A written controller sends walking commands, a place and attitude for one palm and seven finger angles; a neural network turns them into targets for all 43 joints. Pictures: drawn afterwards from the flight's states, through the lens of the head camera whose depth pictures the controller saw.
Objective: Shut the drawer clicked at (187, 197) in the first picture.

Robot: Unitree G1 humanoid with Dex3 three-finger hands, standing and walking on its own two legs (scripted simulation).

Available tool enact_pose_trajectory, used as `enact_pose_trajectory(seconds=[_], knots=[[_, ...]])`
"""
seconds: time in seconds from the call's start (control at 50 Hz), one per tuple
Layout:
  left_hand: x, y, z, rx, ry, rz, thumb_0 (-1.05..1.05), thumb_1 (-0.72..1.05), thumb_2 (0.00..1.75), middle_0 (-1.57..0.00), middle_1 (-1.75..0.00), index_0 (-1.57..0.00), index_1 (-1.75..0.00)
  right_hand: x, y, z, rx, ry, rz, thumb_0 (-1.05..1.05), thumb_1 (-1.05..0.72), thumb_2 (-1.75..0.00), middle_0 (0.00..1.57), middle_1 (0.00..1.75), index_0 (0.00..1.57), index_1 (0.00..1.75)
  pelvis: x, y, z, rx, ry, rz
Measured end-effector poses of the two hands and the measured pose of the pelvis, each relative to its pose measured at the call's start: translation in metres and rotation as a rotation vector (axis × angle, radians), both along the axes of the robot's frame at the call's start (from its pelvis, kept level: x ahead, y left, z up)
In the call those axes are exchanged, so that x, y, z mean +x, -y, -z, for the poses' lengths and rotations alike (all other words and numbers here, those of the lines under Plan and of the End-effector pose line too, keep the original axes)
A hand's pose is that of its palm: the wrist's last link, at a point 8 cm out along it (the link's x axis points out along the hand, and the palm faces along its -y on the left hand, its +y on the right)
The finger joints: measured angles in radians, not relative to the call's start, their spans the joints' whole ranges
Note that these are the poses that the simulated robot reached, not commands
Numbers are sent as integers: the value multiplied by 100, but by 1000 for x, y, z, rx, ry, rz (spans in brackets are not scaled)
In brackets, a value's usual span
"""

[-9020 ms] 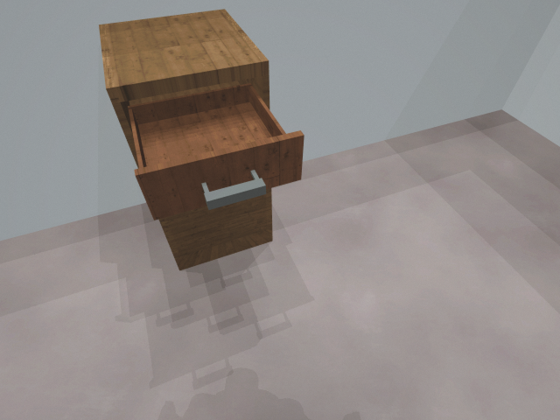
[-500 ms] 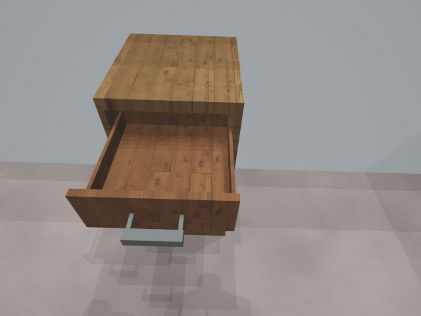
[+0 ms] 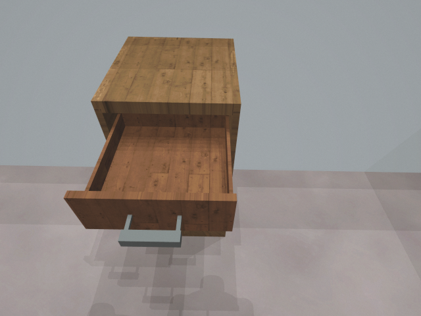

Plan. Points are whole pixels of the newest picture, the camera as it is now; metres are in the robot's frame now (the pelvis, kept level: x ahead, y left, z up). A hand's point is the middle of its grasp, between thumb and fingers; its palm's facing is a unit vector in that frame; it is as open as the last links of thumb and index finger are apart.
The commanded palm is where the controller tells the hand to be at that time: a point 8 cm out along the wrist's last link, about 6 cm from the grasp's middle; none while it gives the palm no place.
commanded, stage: raise the hand and make a fist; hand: left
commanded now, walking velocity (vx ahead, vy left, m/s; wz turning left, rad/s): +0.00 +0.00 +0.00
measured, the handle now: (152, 228) +0.31 +0.16 -0.06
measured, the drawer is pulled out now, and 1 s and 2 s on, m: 0.30 0.29 0.29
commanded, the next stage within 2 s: bring the fist close to the handle in 1.92 s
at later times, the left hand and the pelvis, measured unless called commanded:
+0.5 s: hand out of the picture +0.11 +0.13 -0.05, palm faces +0.12 -0.99 -0.02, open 5.7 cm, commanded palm +0.10 +0.19 -0.04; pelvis -0.04 -0.03 -0.09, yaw +3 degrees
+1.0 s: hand (139, 311) +0.14 +0.13 +0.00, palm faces +0.06 -1.00 -0.01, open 3.3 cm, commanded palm +0.09 +0.18 +0.00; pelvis -0.02 -0.02 -0.07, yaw +3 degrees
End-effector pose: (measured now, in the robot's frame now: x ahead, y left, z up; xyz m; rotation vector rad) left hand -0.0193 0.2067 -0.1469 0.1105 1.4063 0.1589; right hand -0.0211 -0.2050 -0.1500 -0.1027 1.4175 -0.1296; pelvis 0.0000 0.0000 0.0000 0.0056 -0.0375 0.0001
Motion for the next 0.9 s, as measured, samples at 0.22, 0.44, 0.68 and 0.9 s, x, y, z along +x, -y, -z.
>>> enact_pose_trajectory(seconds=[0.22, 0.44, 0.68, 0.9], knots=[[137, -15, -121, 110, 933, -28, 4, 96, 90, -25, -37, -25, -36, 87, 55, -28, -136, 580, -85, 2, -93, -90, 21, 30, 20, 30, -18, 5, 17, 0, -63, -54], [117, 28, -101, -81, 1332, 100, 1, 91, 90, -41, -56, -45, -57, 222, 65, -66, -151, 1044, -271, 1, -91, -90, 20, 30, 20, 30, -35, 28, 79, 0, -224, -39], [131, 27, -126, -49, 1388, 147, 1, 90, 90, -68, -83, -69, -83, 206, 10, -3, 51, 887, -274, 1, -90, -90, 21, 30, 20, 30, -38, 40, 91, -40, -254, -79], [142, 17, -139, -42, 1292, 104, 1, 90, 90, -90, -107, -90, -107, 152, 50, 1, -64, 707, -129, 1, -90, -90, 21, 30, 20, 30, -23, 31, 71, -24, -246, -57]])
